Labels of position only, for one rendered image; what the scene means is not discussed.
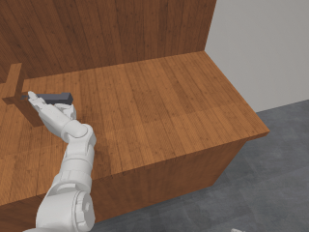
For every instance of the robot left hand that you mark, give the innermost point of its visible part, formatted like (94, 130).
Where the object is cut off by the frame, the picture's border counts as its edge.
(54, 117)

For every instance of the counter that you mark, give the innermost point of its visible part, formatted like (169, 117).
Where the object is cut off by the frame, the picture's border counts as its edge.
(166, 119)

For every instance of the robot left forearm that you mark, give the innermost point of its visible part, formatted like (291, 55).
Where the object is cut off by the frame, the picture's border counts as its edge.
(78, 160)

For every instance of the tap lever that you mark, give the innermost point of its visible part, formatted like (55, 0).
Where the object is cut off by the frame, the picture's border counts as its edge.
(63, 98)

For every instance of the robot left upper arm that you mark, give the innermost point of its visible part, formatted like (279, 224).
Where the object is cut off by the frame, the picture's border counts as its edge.
(66, 212)

